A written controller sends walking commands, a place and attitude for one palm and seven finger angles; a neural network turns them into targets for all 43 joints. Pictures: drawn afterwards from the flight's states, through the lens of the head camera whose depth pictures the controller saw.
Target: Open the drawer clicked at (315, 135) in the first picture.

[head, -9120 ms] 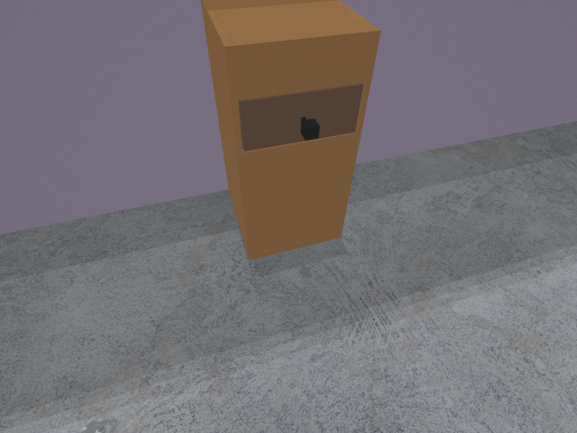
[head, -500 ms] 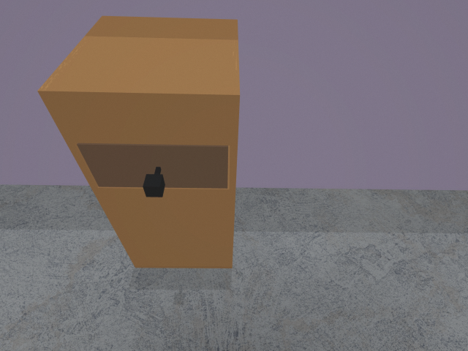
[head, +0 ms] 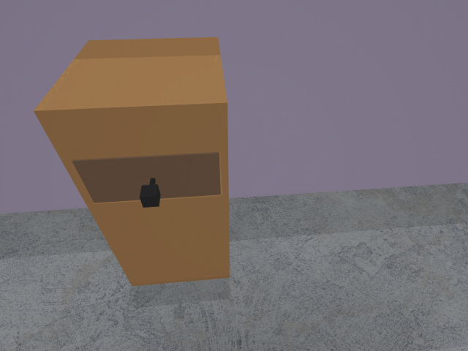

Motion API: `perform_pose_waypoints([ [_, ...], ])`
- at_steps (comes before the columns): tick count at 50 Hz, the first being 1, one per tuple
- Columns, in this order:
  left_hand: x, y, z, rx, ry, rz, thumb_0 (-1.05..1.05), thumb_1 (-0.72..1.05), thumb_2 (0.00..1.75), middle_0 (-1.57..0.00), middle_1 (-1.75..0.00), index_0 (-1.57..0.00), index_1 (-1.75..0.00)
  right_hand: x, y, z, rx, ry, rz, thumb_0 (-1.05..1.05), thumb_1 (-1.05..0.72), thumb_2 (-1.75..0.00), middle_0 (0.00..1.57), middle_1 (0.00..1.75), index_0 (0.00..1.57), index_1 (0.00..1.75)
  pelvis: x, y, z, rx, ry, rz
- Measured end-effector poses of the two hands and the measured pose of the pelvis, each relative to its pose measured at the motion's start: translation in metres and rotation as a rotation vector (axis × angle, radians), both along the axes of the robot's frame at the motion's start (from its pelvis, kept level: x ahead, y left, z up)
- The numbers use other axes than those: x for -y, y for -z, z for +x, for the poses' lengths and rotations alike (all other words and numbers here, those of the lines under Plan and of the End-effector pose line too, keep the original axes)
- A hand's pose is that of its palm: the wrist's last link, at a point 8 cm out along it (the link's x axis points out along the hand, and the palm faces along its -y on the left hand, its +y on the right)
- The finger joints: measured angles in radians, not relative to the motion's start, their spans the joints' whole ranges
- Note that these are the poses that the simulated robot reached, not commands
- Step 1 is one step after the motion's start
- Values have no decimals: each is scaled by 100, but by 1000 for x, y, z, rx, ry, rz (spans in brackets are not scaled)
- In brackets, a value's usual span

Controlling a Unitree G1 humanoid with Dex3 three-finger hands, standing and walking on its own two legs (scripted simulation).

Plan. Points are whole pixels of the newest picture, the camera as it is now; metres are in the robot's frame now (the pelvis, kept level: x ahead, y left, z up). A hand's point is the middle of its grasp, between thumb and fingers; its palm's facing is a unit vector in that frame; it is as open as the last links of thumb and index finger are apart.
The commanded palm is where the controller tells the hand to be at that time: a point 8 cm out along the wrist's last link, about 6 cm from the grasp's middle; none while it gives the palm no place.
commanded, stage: come to a stop and stand still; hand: left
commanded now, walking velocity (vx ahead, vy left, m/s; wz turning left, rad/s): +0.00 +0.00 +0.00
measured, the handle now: (151, 190) +0.55 +0.26 -0.11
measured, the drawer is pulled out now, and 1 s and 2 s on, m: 0.00 0.00 0.00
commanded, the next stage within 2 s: look again from close up in 0.18 s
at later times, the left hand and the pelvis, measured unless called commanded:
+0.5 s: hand out of the picture -0.01 +0.15 -0.17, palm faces +0.05 -0.99 -0.14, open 7.4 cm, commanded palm none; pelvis +0.02 +0.00 +0.01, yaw +0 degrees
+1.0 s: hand out of the picture +0.08 +0.18 -0.14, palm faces -0.07 -0.94 -0.33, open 7.3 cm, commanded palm +0.15 +0.20 -0.05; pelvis +0.04 -0.01 +0.01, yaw -2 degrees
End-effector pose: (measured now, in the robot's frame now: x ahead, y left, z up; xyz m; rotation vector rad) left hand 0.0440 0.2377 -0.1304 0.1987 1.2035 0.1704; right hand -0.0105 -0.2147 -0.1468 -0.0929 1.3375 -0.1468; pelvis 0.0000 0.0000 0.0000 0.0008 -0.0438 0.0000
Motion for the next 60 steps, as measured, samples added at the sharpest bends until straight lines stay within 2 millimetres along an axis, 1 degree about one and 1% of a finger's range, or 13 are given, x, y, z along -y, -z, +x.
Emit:
perform_pose_waypoints([
  [4,3,-3,-4,1,1,-13,0,91,90,-20,-30,-20,-30,-11,2,-16,-50,-13,28,1,-91,-90,20,30,20,30,-2,-2,-4,-7,-2,7],
  [9,7,0,-24,-58,-23,-25,0,92,90,-20,-30,-20,-30,-15,1,-21,-78,-19,38,1,-90,-90,20,30,20,30,-3,-3,-3,-19,-7,6],
  [16,20,9,-54,-164,-53,-65,0,91,90,-20,-30,-20,-30,-8,-3,-13,-86,-22,11,1,-90,-90,20,30,20,30,-1,-4,4,-28,-9,5],
  [22,34,11,-65,-216,-68,-102,0,91,90,-20,-30,-20,-30,-4,-7,2,-81,-32,-5,1,-90,-90,20,30,20,30,0,-5,13,-33,-9,2],
  [27,42,12,-61,-229,-67,-121,0,91,90,-20,-30,-20,-30,-6,-8,17,-65,-36,-5,1,-91,-90,20,30,20,30,1,-7,20,-33,-6,2],
  [32,45,11,-47,-214,-60,-121,0,91,90,-20,-30,-20,-30,-5,-8,26,-66,-36,-7,1,-92,-90,20,30,20,30,1,-8,28,-30,-2,3],
  [47,33,8,-14,-177,-38,-68,1,91,90,-20,-30,-20,-30,-6,-5,34,-87,-23,9,1,-91,-90,20,30,20,30,6,-8,43,-31,5,0],
  [49,23,-9,10,-94,79,22,3,94,90,-20,-30,-20,-30,2,-8,41,-17,-22,-24,3,-93,-90,20,30,21,30,6,-6,43,-25,27,6],
  [52,1,-58,69,206,153,224,5,94,89,-21,-31,-20,-31,20,-12,68,184,13,-77,4,-93,-90,20,30,21,30,4,-3,43,-35,23,18],
  [54,0,-94,112,377,264,367,5,91,88,-20,-33,-20,-32,32,-14,95,316,8,-98,4,-93,-90,20,30,21,30,3,0,42,-50,16,22],
  [57,16,-136,169,595,487,600,4,86,86,-20,-35,-20,-35,46,-24,144,494,-34,-115,3,-92,-90,20,30,20,30,3,6,39,-91,17,28],
  [59,35,-151,192,698,607,725,3,81,85,-20,-38,-20,-37,53,-35,175,583,-57,-120,3,-92,-90,20,30,20,30,5,10,38,-117,35,34],
  [60,45,-154,198,731,658,768,2,79,84,-20,-39,-20,-39,56,-42,190,615,-65,-118,2,-92,-90,20,30,20,30,6,11,38,-130,49,38],
])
